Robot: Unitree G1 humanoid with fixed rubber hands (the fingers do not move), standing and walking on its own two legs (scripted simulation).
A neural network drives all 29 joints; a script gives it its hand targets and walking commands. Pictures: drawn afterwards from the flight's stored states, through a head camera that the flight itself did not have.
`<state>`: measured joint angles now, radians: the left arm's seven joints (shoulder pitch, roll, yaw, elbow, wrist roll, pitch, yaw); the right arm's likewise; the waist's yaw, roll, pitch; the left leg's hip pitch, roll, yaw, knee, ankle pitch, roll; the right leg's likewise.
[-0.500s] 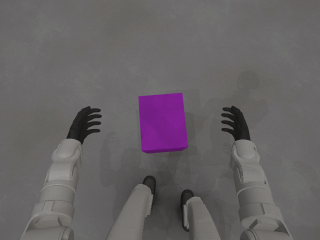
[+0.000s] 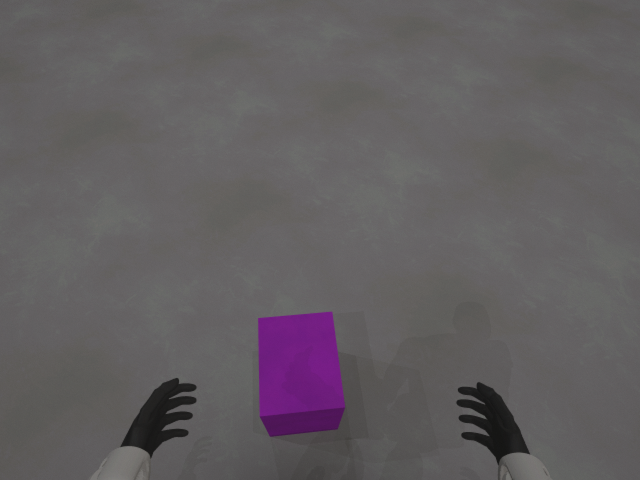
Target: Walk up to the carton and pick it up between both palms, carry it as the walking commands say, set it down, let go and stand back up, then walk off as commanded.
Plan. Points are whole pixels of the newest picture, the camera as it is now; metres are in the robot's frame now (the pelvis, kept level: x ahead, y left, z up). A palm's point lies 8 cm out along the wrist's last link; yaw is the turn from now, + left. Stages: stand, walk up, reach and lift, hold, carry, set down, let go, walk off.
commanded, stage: let go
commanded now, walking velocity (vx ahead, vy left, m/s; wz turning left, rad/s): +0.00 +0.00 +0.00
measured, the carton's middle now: (299, 376) +0.41 +0.07 -0.63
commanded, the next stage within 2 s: stand in 0.50 s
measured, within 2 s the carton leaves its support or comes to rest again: neither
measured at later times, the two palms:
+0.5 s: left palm (134, 430) +0.17 +0.25 -0.07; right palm (510, 458) +0.17 -0.22 -0.07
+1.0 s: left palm (87, 455) +0.14 +0.31 -0.10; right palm out of the picture +0.12 -0.27 -0.08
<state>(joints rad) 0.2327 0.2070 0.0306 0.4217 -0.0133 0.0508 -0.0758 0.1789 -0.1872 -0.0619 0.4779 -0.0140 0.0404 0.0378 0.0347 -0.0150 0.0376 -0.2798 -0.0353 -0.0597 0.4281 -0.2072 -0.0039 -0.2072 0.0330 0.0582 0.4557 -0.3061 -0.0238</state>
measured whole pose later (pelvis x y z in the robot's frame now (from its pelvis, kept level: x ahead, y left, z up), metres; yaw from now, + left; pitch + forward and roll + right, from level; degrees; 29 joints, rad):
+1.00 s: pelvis +0.01 +0.02 +0.00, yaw -2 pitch -1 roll +0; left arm 0.21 0.35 0.03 0.75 0.03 0.01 0.02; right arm 0.16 -0.33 -0.03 0.83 -0.04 0.00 -0.02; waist 0.00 -0.04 0.00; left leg -0.20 -0.04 -0.02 0.48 -0.27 0.03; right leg -0.10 0.02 0.08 0.44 -0.32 0.01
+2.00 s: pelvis -0.01 +0.02 +0.01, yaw -1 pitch -2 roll +0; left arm 0.16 0.40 -0.01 0.99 0.02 -0.01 0.02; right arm 0.11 -0.38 0.00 1.05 -0.01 -0.01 -0.01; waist 0.00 -0.02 0.02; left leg -0.15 -0.03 -0.03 0.37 -0.18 0.02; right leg -0.06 0.01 0.07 0.34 -0.24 0.01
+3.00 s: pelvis -0.04 -0.09 +0.00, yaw +16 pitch +1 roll +1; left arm 0.26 0.32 0.01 0.92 0.04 0.08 0.03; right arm 0.18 -0.37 -0.07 1.04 -0.04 0.07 -0.02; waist -0.02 0.02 0.04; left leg -0.52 0.01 -0.03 1.06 -0.44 -0.04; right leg -0.18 0.00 -0.07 0.43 -0.26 -0.04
